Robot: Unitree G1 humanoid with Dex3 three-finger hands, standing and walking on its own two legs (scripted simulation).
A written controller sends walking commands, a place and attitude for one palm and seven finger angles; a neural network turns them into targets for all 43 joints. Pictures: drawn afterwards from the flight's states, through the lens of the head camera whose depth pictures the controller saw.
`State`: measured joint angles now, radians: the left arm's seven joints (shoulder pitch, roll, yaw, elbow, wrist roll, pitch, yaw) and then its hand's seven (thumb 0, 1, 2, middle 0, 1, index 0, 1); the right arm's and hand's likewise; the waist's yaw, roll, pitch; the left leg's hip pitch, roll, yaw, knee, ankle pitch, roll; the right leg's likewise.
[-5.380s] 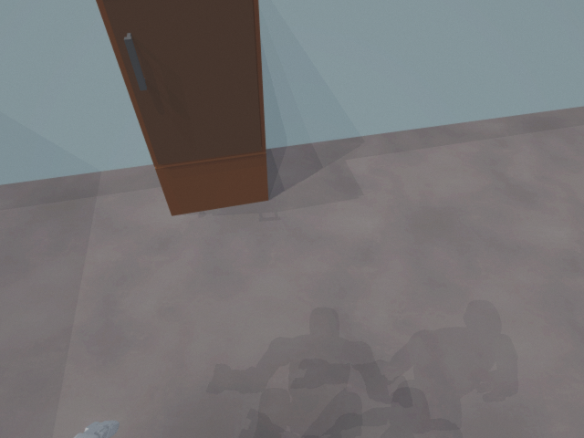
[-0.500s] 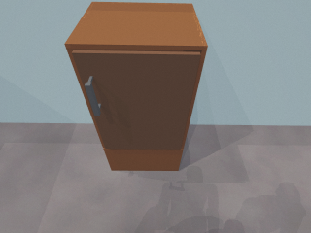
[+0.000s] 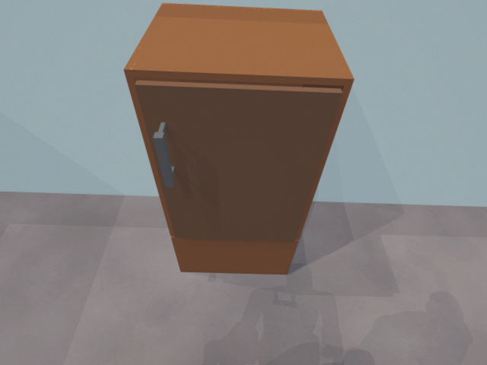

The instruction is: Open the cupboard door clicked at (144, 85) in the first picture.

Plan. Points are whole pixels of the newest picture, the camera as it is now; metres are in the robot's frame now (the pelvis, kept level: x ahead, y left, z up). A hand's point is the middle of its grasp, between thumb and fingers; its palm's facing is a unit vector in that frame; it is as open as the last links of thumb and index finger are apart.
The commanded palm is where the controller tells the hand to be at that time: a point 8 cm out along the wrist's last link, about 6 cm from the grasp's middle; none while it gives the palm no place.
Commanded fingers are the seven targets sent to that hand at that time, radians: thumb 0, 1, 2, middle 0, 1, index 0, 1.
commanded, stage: look again from close up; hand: left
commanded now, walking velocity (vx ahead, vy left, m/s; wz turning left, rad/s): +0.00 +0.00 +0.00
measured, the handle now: (166, 155) +0.56 +0.23 -0.02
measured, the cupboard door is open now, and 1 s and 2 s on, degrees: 0 0 0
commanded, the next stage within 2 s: raise the hand with hooked fingers in 0.16 s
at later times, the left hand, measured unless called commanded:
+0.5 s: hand (134, 302) +0.21 +0.19 +0.00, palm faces +0.21 -0.97 -0.11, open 7.7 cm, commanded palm +0.11 +0.24 -0.06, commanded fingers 0.00 0.60 0.77 -0.22 -0.50 -0.22 -0.50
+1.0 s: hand (129, 320) +0.20 +0.20 -0.04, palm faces -0.04 -1.00 -0.04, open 10.5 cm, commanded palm +0.15 +0.27 -0.03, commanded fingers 0.00 0.01 0.52 -0.26 -0.87 -0.26 -0.87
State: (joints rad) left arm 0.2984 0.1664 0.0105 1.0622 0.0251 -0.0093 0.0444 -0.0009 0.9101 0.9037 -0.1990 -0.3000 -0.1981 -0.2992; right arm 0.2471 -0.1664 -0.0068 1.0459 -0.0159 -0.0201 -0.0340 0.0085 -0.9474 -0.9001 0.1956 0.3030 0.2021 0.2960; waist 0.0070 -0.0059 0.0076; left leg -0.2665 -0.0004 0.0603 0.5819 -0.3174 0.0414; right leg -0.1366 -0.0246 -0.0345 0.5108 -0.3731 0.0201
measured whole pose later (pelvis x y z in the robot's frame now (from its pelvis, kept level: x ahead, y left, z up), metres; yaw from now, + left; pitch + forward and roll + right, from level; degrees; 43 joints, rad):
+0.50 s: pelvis -0.03 -0.01 -0.02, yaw +2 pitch +6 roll +1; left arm 0.27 0.19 0.16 0.21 -0.17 -0.26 -0.03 0.00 0.81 0.86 -0.21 -0.37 -0.21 -0.37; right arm 0.25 -0.22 -0.02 0.75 0.01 -0.24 -0.04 0.01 -0.91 -0.90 0.20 0.30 0.21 0.30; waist -0.04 0.01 -0.09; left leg -0.51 -0.04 0.05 0.73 -0.32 0.03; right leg -0.49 -0.01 -0.06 0.78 -0.40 -0.04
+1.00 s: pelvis -0.04 -0.04 -0.08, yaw +2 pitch +15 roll -2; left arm 0.20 0.33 0.31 0.21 -0.36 -0.34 -0.49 0.00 0.24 0.62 -0.25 -0.73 -0.25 -0.73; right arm 0.18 -0.21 0.03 0.60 0.04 -0.21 -0.07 0.01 -0.91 -0.90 0.20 0.30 0.21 0.30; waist 0.00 0.03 -0.12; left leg -0.94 0.04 -0.03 1.17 -0.49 -0.01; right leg -0.87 0.05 -0.14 1.13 -0.54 -0.08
